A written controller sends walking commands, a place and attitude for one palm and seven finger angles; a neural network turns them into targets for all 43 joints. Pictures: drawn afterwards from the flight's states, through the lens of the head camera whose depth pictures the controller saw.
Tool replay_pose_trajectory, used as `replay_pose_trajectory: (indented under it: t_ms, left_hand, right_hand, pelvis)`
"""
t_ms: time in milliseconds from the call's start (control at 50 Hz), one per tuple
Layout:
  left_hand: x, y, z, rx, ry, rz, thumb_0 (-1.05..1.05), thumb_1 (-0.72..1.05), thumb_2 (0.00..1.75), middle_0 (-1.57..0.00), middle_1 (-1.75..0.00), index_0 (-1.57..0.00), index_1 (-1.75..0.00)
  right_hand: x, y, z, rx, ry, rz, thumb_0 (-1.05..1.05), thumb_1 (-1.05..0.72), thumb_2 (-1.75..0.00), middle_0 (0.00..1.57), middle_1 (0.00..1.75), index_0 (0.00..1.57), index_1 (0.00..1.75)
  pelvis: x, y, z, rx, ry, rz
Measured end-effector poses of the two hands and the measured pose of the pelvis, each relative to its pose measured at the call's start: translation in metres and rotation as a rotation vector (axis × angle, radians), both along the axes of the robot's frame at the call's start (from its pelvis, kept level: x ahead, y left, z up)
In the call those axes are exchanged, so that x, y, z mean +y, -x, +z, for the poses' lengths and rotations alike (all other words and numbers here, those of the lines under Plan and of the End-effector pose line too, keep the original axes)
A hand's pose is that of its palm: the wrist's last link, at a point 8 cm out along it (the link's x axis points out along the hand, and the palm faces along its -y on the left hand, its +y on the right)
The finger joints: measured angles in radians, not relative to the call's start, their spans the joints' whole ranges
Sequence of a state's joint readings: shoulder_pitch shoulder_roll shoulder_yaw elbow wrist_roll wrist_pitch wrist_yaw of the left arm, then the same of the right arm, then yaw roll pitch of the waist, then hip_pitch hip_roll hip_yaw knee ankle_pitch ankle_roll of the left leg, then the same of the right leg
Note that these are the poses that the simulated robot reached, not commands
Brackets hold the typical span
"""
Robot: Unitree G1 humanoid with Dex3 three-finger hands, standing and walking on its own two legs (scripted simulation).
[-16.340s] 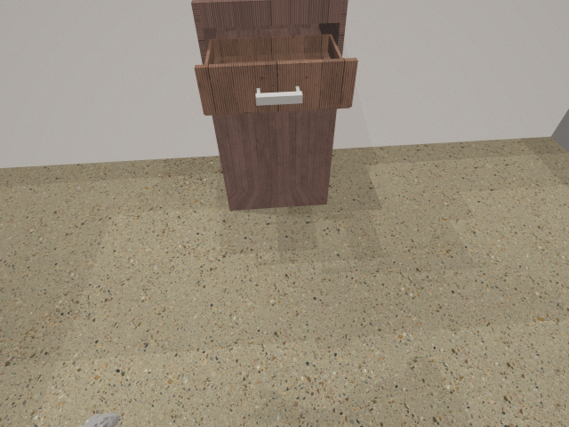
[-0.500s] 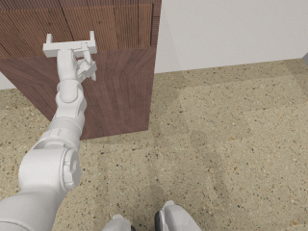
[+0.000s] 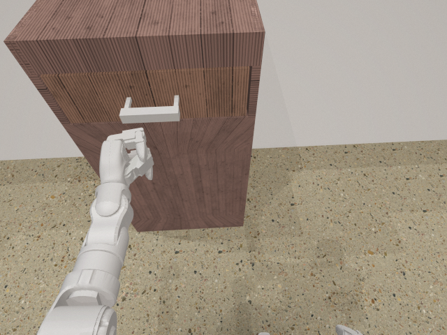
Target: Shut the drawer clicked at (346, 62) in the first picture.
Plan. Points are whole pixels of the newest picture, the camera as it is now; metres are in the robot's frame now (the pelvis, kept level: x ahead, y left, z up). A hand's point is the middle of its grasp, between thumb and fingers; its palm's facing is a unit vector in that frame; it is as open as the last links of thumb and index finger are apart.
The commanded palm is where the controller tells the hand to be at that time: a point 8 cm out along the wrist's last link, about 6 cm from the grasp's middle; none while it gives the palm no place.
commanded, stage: draw the hand back to the body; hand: left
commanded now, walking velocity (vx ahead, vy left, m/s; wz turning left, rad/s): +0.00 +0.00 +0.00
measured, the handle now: (151, 107) +0.59 +0.16 +0.05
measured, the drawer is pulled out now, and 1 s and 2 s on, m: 0.00 0.00 0.00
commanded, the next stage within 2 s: step back with the hand held close in 1.12 s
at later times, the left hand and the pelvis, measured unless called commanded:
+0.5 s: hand (78, 221) +0.26 +0.19 +0.14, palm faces +0.19 -0.95 -0.25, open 3.3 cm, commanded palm +0.22 +0.24 +0.16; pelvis -0.02 +0.00 +0.03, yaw +2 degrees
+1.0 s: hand out of the picture +0.17 +0.27 +0.20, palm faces +0.42 -0.81 -0.41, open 3.3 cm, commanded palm +0.12 +0.31 +0.21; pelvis +0.00 +0.02 +0.04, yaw +2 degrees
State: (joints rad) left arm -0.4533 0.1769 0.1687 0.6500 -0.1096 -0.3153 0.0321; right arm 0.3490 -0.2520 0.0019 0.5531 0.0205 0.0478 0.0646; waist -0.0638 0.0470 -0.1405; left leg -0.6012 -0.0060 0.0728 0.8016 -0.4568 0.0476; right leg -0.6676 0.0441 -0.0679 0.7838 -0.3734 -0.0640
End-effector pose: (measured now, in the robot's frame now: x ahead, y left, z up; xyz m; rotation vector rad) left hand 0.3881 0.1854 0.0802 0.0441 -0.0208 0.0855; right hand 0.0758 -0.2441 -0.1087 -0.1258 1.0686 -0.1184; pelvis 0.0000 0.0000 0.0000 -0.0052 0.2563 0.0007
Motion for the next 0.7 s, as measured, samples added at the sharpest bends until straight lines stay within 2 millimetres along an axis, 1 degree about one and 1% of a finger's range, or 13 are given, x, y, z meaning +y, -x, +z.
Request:
replay_pose_trajectory:
  t_ms: [80,140,180,260,300,360,420,560,700]
  left_hand:
    - [0.017,0.031,0.015,-0.034,0.000,0.018,0.02,0.90,0.90,-1.40,-1.60,-1.40,-1.60]
    - [0.024,0.054,0.028,-0.060,-0.016,-0.001,0.02,0.90,0.90,-1.40,-1.60,-1.40,-1.60]
    - [0.026,0.067,0.033,-0.058,-0.020,-0.018,0.02,0.90,0.90,-1.40,-1.60,-1.40,-1.60]
    - [0.027,0.089,0.036,-0.022,-0.006,-0.049,0.02,0.90,0.90,-1.41,-1.60,-1.40,-1.60]
    - [0.027,0.100,0.040,-0.005,-0.066,-0.040,0.02,0.90,0.90,-1.41,-1.60,-1.40,-1.60]
    - [0.027,0.119,0.051,-0.011,-0.138,-0.015,0.02,0.90,0.90,-1.41,-1.60,-1.40,-1.60]
    - [0.035,0.136,0.063,-0.027,-0.178,0.025,0.02,0.90,0.90,-1.41,-1.60,-1.40,-1.60]
    - [0.064,0.170,0.083,-0.044,-0.235,0.141,0.02,0.90,0.90,-1.41,-1.60,-1.40,-1.60]
    - [0.080,0.202,0.100,-0.063,-0.279,0.194,0.02,0.90,0.90,-1.41,-1.60,-1.40,-1.60]
  right_hand:
    - [-0.001,-0.016,0.012,-0.079,0.005,0.024,0.01,-0.91,-0.90,0.20,0.30,0.20,0.30]
    - [-0.002,-0.030,0.019,-0.144,0.012,0.049,0.01,-0.91,-0.90,0.20,0.30,0.20,0.30]
    - [-0.001,-0.039,0.024,-0.186,0.016,0.063,0.01,-0.91,-0.90,0.20,0.30,0.20,0.30]
    - [0.003,-0.056,0.035,-0.274,0.019,0.087,0.01,-0.91,-0.90,0.20,0.30,0.20,0.30]
    - [0.006,-0.062,0.042,-0.305,0.020,0.085,0.01,-0.91,-0.90,0.20,0.30,0.20,0.30]
    - [0.013,-0.071,0.052,-0.344,0.019,0.081,0.01,-0.91,-0.90,0.20,0.30,0.20,0.30]
    - [0.021,-0.079,0.060,-0.367,0.018,0.093,0.01,-0.90,-0.90,0.20,0.30,0.20,0.30]
    - [0.040,-0.092,0.067,-0.381,0.008,0.142,0.01,-0.90,-0.90,0.20,0.30,0.20,0.30]
    - [0.051,-0.101,0.067,-0.381,0.006,0.178,0.01,-0.90,-0.90,0.20,0.30,0.21,0.30]
  pelvis:
    - [-0.005,0.003,0.006,-0.049,0.000,0.010]
    - [-0.006,0.008,0.008,-0.084,0.002,0.022]
    - [-0.005,0.011,0.010,-0.105,0.003,0.028]
    - [-0.004,0.019,0.013,-0.143,0.001,0.037]
    - [-0.004,0.021,0.016,-0.169,-0.004,0.031]
    - [-0.003,0.022,0.023,-0.205,-0.008,0.025]
    - [-0.002,0.021,0.028,-0.237,-0.007,0.024]
    - [0.003,0.015,0.035,-0.293,-0.003,0.030]
    - [0.011,0.006,0.038,-0.316,0.001,0.034]
